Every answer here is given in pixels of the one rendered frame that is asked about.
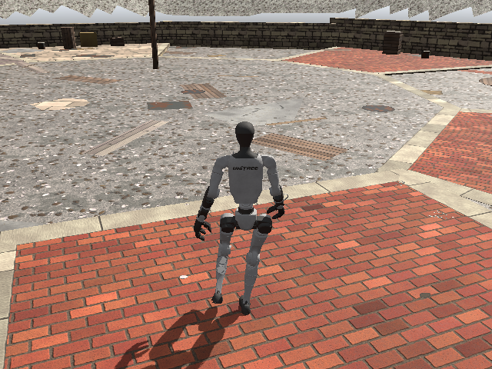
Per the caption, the right robot forearm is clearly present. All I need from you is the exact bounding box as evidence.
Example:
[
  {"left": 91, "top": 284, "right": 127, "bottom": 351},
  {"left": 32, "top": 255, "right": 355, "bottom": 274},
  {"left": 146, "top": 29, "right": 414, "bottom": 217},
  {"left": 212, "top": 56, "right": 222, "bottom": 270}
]
[{"left": 273, "top": 185, "right": 284, "bottom": 209}]

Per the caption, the robot right upper arm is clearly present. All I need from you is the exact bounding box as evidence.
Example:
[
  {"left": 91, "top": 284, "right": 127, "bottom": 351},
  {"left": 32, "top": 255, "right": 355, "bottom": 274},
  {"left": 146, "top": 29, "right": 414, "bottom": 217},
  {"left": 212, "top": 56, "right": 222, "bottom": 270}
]
[{"left": 261, "top": 155, "right": 281, "bottom": 197}]

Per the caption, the humanoid robot head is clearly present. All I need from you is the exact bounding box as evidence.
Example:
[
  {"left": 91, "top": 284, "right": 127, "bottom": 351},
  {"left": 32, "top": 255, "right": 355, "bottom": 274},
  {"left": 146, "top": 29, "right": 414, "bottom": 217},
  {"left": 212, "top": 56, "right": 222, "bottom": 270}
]
[{"left": 232, "top": 121, "right": 258, "bottom": 158}]

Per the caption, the robot left thigh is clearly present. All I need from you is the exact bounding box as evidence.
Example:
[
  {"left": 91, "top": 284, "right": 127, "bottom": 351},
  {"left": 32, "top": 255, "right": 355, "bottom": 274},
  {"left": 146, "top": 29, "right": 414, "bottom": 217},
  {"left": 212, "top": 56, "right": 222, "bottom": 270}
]
[{"left": 220, "top": 213, "right": 236, "bottom": 257}]

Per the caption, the left robot hand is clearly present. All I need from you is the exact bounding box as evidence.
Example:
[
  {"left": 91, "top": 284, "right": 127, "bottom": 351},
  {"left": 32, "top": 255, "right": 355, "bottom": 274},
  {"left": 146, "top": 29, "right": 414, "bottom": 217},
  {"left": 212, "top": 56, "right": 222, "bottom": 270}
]
[{"left": 194, "top": 219, "right": 211, "bottom": 241}]

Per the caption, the right robot hand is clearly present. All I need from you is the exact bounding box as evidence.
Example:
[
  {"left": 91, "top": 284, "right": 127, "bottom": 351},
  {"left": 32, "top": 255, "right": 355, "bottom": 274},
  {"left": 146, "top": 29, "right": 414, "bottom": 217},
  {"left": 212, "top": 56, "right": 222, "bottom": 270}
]
[{"left": 267, "top": 205, "right": 285, "bottom": 219}]

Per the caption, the robot left upper arm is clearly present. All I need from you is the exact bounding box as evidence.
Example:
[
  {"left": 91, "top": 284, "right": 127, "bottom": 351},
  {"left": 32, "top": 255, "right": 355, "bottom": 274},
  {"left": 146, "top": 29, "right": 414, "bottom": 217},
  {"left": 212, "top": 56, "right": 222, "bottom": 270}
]
[{"left": 207, "top": 155, "right": 229, "bottom": 199}]

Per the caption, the left robot forearm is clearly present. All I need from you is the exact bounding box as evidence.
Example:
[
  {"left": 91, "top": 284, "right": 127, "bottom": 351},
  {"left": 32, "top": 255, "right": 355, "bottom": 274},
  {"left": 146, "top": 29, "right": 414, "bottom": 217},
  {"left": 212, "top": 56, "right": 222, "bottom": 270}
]
[{"left": 196, "top": 186, "right": 214, "bottom": 222}]

